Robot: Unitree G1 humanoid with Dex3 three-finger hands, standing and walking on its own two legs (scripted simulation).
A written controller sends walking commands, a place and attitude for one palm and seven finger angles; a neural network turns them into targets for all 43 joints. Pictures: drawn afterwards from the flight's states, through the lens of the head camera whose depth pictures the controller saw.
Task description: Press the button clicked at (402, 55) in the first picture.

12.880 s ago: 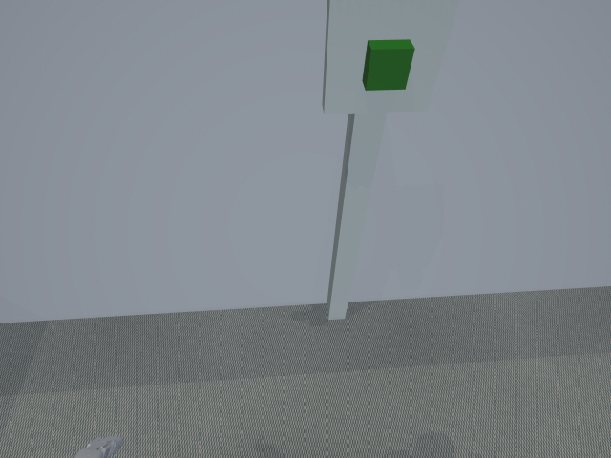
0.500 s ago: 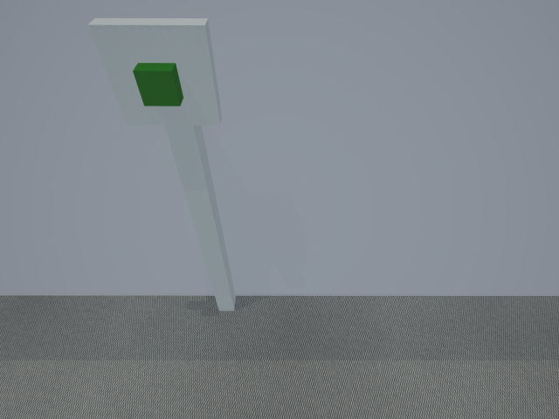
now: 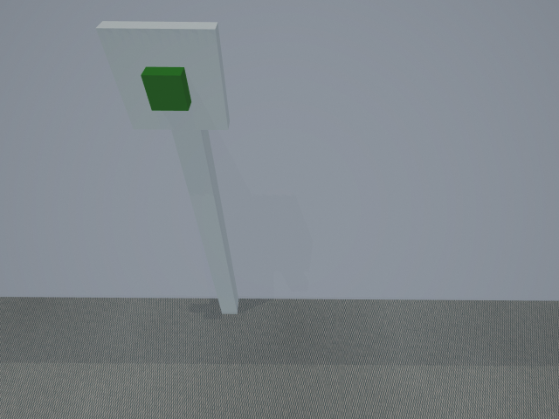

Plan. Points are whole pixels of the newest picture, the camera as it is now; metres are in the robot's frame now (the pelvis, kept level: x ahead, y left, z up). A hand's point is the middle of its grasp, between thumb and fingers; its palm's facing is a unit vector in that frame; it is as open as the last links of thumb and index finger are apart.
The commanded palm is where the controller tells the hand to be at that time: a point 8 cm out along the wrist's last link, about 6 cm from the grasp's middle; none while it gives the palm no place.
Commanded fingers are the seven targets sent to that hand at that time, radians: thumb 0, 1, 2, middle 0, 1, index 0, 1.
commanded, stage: shuffle to correct the standing spot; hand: left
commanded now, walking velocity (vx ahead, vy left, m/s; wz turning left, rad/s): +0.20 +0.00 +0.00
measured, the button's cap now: (168, 88) +0.58 +0.23 +0.19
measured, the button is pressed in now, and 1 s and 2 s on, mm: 0 0 0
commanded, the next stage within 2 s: come to a stop and stand still in 0.36 s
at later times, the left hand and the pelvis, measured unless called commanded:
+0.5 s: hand out of the picture +0.03 +0.18 -0.19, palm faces +0.01 -0.99 -0.15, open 7.4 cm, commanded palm none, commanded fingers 0.00 0.90 0.90 -0.20 -0.30 -0.20 -0.30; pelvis +0.08 +0.01 -0.01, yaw +0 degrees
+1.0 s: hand out of the picture +0.13 +0.22 -0.19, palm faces +0.13 -0.98 -0.18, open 7.3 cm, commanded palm none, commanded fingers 0.00 0.90 0.90 -0.20 -0.30 -0.20 -0.30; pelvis +0.08 +0.04 -0.02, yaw +4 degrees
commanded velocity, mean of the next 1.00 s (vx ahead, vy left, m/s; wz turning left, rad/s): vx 0.04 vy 0.02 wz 0.05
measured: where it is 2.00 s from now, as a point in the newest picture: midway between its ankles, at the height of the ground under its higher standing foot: outside the picture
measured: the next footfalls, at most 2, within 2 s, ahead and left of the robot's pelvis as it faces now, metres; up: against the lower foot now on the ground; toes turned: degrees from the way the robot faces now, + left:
right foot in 0.60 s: +0.20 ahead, -0.11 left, +0.00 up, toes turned -5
left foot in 0.90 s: +0.15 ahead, +0.11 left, +0.00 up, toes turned +8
